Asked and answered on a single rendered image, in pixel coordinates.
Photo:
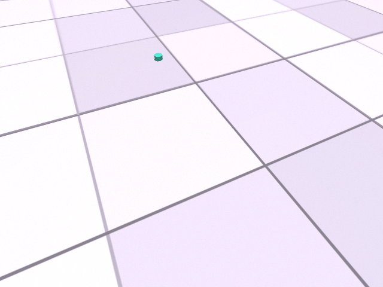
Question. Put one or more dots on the tin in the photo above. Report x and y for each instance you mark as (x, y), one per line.
(158, 57)

